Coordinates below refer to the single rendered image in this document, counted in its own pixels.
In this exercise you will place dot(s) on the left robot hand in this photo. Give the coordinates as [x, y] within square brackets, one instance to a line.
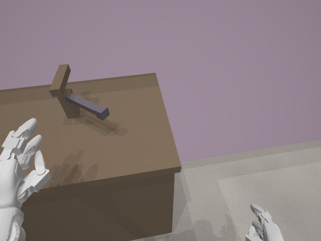
[17, 156]

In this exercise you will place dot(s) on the counter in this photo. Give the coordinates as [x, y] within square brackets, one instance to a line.
[112, 179]

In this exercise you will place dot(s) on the tap lever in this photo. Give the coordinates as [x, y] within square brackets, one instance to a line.
[100, 111]

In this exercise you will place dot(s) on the robot left forearm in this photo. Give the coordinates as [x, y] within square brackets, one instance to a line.
[11, 219]

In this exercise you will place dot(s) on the right robot hand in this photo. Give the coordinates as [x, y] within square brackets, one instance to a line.
[267, 230]

